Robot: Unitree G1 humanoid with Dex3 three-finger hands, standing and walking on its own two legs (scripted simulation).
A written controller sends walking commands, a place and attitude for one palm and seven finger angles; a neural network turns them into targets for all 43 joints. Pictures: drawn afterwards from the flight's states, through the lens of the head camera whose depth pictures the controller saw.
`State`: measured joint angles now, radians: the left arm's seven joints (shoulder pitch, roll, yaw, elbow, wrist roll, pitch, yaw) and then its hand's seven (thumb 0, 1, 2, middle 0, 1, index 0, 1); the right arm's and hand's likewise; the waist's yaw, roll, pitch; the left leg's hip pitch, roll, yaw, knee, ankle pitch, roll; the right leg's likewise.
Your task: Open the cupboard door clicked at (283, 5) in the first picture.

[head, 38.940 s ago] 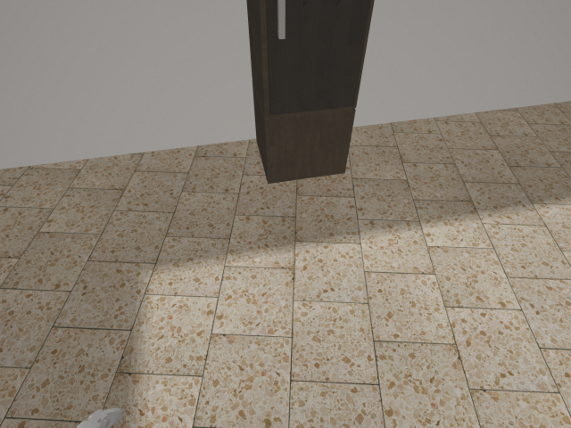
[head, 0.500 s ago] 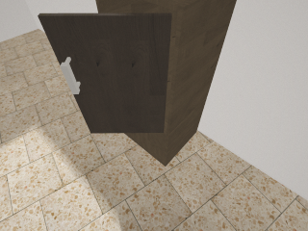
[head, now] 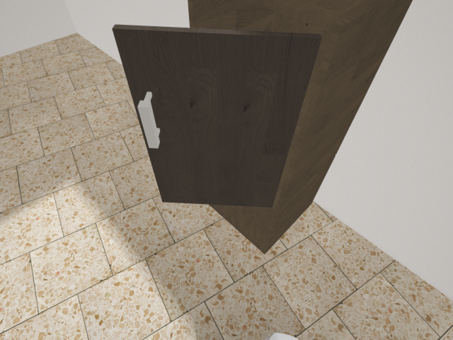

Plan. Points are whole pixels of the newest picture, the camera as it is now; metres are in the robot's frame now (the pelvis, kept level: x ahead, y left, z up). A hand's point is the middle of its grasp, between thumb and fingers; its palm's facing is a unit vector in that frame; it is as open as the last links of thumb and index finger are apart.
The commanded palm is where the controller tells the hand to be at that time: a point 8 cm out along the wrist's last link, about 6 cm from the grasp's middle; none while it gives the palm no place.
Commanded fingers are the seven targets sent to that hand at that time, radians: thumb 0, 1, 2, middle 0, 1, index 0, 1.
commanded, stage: come to a stop and stand still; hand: left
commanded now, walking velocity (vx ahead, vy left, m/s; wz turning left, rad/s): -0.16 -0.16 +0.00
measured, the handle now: (151, 120) +0.56 +0.22 +0.05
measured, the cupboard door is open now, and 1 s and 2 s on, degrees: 42 42 42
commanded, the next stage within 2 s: look again from close up in 0.96 s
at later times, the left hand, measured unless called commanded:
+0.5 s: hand out of the picture +0.09 +0.15 -0.18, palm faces +0.02 -0.98 -0.22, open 7.3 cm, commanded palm none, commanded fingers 0.00 0.90 0.90 -0.20 -0.30 -0.20 -0.30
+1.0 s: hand out of the picture -0.01 +0.11 -0.18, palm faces +0.04 -0.98 -0.18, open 7.4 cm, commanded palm none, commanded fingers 0.00 0.90 0.90 -0.20 -0.30 -0.20 -0.30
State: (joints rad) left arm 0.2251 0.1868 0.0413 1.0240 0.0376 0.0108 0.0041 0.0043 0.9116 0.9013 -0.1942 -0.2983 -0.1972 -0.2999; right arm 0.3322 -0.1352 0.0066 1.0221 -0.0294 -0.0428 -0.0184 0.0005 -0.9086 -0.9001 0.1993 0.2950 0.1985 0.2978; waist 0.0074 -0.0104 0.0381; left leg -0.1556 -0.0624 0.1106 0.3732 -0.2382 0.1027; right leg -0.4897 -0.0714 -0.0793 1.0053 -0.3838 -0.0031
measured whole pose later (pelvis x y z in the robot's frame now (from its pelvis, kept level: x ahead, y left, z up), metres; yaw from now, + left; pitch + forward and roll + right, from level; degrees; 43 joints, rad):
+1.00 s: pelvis +0.00 -0.05 +0.00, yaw +1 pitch -1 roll +1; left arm 0.30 0.15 -0.01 1.11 0.01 0.00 0.03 0.00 0.91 0.90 -0.20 -0.30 -0.20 -0.30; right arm 0.35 -0.13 0.01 1.13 -0.02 0.00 -0.02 0.00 -0.91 -0.90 0.20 0.29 0.20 0.30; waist 0.01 -0.02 0.03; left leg -0.13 -0.01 0.07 0.39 -0.24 0.01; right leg -0.25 0.04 -0.09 0.39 -0.13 -0.08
